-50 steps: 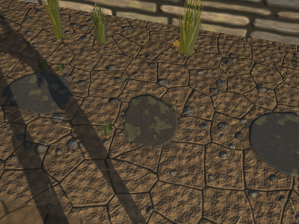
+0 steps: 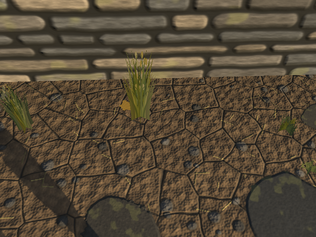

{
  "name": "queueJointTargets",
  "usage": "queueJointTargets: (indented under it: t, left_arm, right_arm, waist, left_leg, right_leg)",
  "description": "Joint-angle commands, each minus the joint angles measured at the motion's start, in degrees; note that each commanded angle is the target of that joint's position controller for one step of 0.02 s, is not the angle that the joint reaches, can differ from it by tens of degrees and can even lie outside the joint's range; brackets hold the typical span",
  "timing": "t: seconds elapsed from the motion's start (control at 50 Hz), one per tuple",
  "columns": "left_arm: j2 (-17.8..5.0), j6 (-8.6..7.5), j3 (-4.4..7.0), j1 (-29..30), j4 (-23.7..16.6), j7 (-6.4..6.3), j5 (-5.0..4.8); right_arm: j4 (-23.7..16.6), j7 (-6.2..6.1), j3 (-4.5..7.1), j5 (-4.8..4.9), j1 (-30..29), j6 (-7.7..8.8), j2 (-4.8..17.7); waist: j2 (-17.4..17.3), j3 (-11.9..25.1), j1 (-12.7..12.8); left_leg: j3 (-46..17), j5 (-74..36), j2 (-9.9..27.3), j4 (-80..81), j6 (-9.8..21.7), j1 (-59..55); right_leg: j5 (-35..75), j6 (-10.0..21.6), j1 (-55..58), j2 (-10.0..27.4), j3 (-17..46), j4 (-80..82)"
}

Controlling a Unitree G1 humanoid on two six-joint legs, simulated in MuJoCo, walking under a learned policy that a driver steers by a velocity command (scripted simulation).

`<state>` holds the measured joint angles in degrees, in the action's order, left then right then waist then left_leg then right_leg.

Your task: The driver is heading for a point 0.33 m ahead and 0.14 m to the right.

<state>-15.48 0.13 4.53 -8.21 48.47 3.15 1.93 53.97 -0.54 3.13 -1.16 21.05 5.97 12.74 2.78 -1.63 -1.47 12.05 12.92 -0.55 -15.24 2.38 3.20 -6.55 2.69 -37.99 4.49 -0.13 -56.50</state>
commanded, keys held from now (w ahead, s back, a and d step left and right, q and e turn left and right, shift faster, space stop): w+e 0.20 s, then no key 0.80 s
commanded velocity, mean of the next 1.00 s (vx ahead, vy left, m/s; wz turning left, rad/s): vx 0.22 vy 0.00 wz -0.25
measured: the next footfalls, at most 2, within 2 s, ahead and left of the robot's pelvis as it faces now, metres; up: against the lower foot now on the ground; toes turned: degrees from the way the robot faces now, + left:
right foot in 0.22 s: +0.26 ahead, -0.12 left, +0.00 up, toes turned -13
left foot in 0.72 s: +0.38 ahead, +0.03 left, +0.00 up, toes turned -11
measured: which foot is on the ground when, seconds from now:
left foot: down 0.00-0.22, up 0.24-0.70, down 0.72-1.00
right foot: up 0.00-0.20, down 0.22-1.00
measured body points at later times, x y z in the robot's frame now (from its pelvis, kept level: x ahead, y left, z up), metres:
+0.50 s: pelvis +0.22 -0.07 +0.00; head +0.26 -0.09 +0.45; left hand +0.34 +0.18 -0.13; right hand +0.26 -0.33 -0.14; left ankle +0.31 +0.08 -0.68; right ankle +0.22 -0.11 -0.75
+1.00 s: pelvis +0.30 -0.05 +0.00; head +0.30 -0.05 +0.45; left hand +0.37 +0.18 -0.16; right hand +0.29 -0.29 -0.15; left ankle +0.34 +0.04 -0.75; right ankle +0.22 -0.11 -0.75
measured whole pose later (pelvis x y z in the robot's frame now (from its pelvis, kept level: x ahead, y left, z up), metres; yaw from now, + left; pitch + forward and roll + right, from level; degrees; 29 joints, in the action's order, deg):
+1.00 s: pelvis +0.30 -0.05 +0.00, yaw -14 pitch -2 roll +0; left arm -11.1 -0.3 0.2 -15.2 61.9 -2.4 0.5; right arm 58.4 -2.1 0.7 -0.4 12.9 0.2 10.6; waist 0.3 -2.0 -0.1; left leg 3.1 10.1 -1.3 -22.5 2.3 10.9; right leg -16.3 3.8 -1.2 -3.6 -0.7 -19.1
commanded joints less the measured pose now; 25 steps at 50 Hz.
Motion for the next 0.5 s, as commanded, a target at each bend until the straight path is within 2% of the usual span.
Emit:
queueJointTargets:
  t: [0.02, 0.1, 0.14, 0.18, 0.2, 0.22, 0.24, 0.26, 0.28, 0.3, 0.32, 0.34, 0.36, 0.42, 0.5]
  left_arm:
    - [0.60, -0.51, -1.14, 5.17, -5.02, 0.96, -0.04]
    - [-0.14, -0.59, -1.44, 10.56, -7.68, 1.41, 0.31]
    - [-0.81, -0.57, -1.17, 10.24, -8.06, 1.16, 0.57]
    - [-2.21, -0.76, -0.37, 4.20, -6.73, 0.52, 0.71]
    - [-3.37, -1.30, 0.43, -2.97, -4.65, -0.03, 0.88]
    - [-6.33, -1.89, 1.76, -12.34, -1.67, -0.98, 1.84]
    - [-13.33, -2.04, 3.23, -11.88, -2.54, -1.86, 1.77]
    - [-13.67, -1.36, 3.25, -14.71, -3.78, -2.55, -0.33]
    - [-11.75, -1.30, 2.68, -11.51, -2.81, -3.25, -0.82]
    - [-7.75, -1.77, 1.59, -8.58, -2.50, -3.40, -1.39]
    - [-5.48, -2.11, 0.89, -5.63, -2.62, -3.50, -1.66]
    - [-3.75, -2.31, 0.14, -3.38, -2.74, -3.61, -1.96]
    - [-3.10, -2.68, -0.35, -2.89, -2.70, -3.46, -1.86]
    - [-5.01, -3.70, -0.32, -4.71, -1.24, -3.21, -1.34]
    - [-4.08, -3.43, -1.17, -6.58, 0.45, -3.59, -1.22]
  right_arm:
    - [-3.07, -0.09, 0.99, -0.01, -1.13, 0.89, 6.11]
    - [-1.71, -0.62, 1.53, -0.02, 2.49, 0.07, 8.10]
    - [-1.22, -0.92, 1.76, -0.16, 3.19, -0.78, 9.14]
    - [-0.95, -1.09, 2.21, -0.16, 3.49, -1.92, 11.05]
    - [-1.22, -1.00, 2.29, 0.06, 3.17, -2.55, 11.61]
    - [-2.23, -0.88, 1.95, 0.21, 2.78, -2.72, 10.72]
    - [-6.52, 0.22, 0.24, 1.18, 5.33, -2.40, 3.01]
    - [-7.76, 0.06, 1.36, 0.86, 0.19, -2.12, 8.08]
    - [-8.32, -0.05, 1.02, 1.67, -3.37, -1.98, 6.85]
    - [-7.49, -0.26, 0.35, 1.69, -2.71, -1.63, 5.54]
    - [-6.51, -0.38, 0.50, 0.89, -2.14, -2.14, 5.61]
    - [-5.97, -0.32, 0.61, -0.31, -0.40, -3.21, 5.93]
    - [-5.32, -0.20, 0.72, -0.80, 1.01, -4.33, 5.73]
    - [-4.87, 0.26, 0.58, -0.47, 1.69, -5.82, 4.21]
    - [-5.41, 0.16, 0.35, -0.42, -3.11, -6.40, 4.05]
  waist:
    - [-7.32, -2.62, 0.59]
    - [-7.17, -3.72, -0.87]
    - [-7.86, -2.85, -0.26]
    - [-8.93, 1.14, 2.41]
    - [-7.96, 5.36, 5.43]
    - [-4.06, 10.66, 9.59]
    - [10.62, 16.35, 5.66]
    - [2.77, 20.33, 8.28]
    - [-0.80, 13.15, 6.64]
    - [-2.14, 8.17, 4.51]
    - [-3.05, 5.02, 2.32]
    - [-2.35, 4.18, 0.31]
    - [-2.01, 4.63, -0.62]
    - [-1.41, 5.45, -1.64]
    - [0.94, 4.69, -0.19]
  left_leg:
    - [-4.12, -19.34, 14.44, 7.02, 5.25, 1.51]
    - [-0.87, -25.18, 16.55, 4.94, 4.64, -4.55]
    - [1.29, -37.90, 16.94, -0.17, 3.97, -7.82]
    - [2.87, -53.10, 17.01, -12.11, 3.59, -9.69]
    - [3.69, -51.83, 16.59, -23.04, 2.99, -7.20]
    - [4.02, -38.36, 15.17, -38.84, 0.89, 3.34]
    - [3.34, 14.65, 5.60, -60.33, -2.97, 29.36]
    - [-8.67, 19.81, 1.31, -68.16, -3.78, 34.03]
    - [-11.43, 13.01, 4.68, -67.17, -3.29, 36.10]
    - [-11.78, 10.05, 6.15, -61.84, -2.86, 33.83]
    - [-12.14, 9.22, 7.31, -57.45, -2.72, 31.05]
    - [-12.22, 8.64, 7.39, -54.90, -2.94, 27.25]
    - [-12.14, 8.09, 6.99, -52.81, -3.05, 24.05]
    - [-11.19, 4.32, 5.27, -47.66, -3.42, 22.71]
    - [-10.87, -1.41, 4.88, -38.45, -3.37, 23.97]
  right_leg:
    - [5.84, -0.03, 0.26, 0.35, -2.08, 9.32]
    - [2.44, 2.43, 2.72, -0.94, -5.94, 17.57]
    - [-2.72, 4.38, 5.87, -3.36, -7.90, 19.96]
    - [-8.53, 6.86, 13.67, -7.64, -9.59, 21.79]
    - [-7.94, 8.44, 22.54, -9.79, -9.37, 25.23]
    - [-6.44, 10.87, 37.21, -6.14, -2.24, 29.29]
    - [4.04, 18.55, 56.55, 13.98, 26.20, 30.15]
    - [20.61, 21.29, 56.16, 18.55, 38.14, 35.61]
    - [35.22, 19.89, 50.72, 16.95, 24.87, 34.63]
    - [41.42, 17.39, 43.40, 14.02, 18.26, 34.90]
    - [40.75, 14.44, 37.93, 10.83, 13.61, 36.34]
    - [40.55, 13.07, 33.37, 8.78, 10.68, 37.93]
    - [41.93, 12.11, 30.85, 7.89, 8.89, 38.66]
    - [47.83, 11.36, 29.76, 6.12, 5.27, 39.50]
    - [44.87, 8.55, 31.65, 4.34, 2.91, 39.65]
